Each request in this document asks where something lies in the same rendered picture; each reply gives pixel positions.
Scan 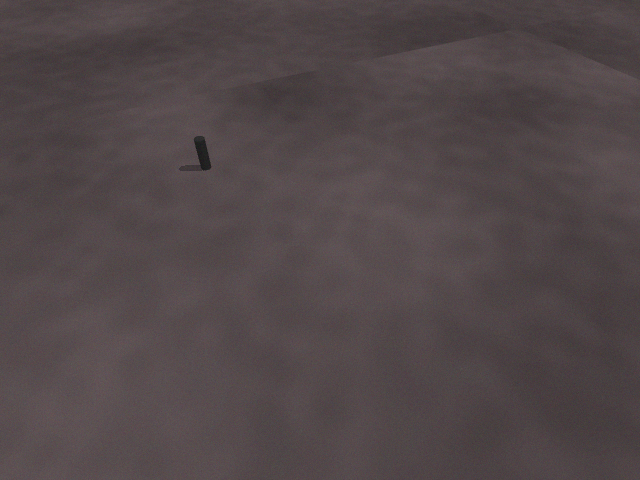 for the can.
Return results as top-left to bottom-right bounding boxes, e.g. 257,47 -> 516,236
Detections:
194,136 -> 211,170

